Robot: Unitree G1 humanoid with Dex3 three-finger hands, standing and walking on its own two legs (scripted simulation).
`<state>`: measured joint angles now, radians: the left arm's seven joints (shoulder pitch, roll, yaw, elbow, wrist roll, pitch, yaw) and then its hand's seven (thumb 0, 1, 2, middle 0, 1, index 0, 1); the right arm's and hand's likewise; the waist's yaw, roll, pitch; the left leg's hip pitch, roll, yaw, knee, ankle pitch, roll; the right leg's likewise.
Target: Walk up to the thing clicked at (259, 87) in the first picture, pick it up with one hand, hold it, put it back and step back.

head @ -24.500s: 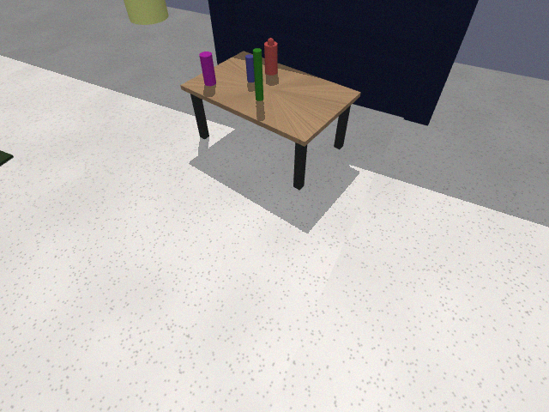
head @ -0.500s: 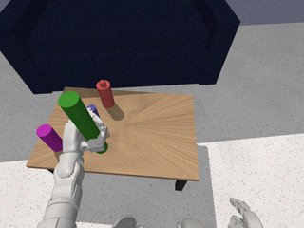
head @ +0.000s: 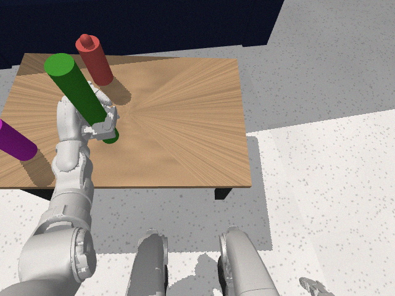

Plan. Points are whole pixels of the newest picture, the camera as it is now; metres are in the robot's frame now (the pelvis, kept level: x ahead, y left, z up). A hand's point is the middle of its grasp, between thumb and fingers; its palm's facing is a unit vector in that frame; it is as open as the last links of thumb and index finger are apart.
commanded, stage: crouch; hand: left
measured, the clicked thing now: (91, 109) +0.46 +0.19 +0.05
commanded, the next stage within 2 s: lower in 0.58 s
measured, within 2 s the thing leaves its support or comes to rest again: rests again in 1.64 s
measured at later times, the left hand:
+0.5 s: hand (111, 115) +0.50 +0.19 -0.04, palm faces +0.10 -0.99 -0.01, open 5.2 cm
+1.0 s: hand (119, 122) +0.52 +0.19 -0.11, palm faces +0.12 -0.99 -0.02, open 5.2 cm
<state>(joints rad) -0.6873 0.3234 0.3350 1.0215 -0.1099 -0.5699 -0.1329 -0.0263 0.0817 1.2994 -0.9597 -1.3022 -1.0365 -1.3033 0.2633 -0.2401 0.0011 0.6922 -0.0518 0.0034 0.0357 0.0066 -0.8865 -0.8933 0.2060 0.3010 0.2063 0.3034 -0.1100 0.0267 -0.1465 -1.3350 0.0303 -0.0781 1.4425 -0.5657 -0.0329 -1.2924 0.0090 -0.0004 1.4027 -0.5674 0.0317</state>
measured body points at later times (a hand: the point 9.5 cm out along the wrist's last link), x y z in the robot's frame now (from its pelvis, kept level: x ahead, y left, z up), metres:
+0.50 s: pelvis -0.01 +0.00 -0.06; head +0.18 +0.03 +0.35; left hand +0.49 +0.24 -0.04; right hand +0.04 -0.26 -0.18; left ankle +0.05 +0.13 -0.58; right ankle +0.05 -0.14 -0.58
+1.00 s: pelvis -0.02 +0.00 -0.11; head +0.19 +0.03 +0.28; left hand +0.51 +0.24 -0.11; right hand +0.02 -0.27 -0.23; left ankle +0.05 +0.13 -0.58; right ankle +0.05 -0.14 -0.58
